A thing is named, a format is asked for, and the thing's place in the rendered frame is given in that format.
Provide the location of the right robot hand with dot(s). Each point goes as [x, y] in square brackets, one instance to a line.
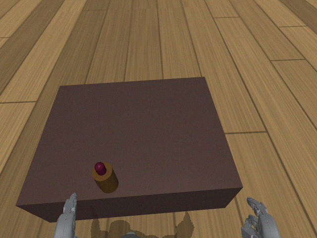
[265, 225]

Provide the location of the bottle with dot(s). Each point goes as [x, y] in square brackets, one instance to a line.
[104, 176]

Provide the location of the left robot hand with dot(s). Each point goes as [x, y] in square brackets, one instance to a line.
[65, 226]

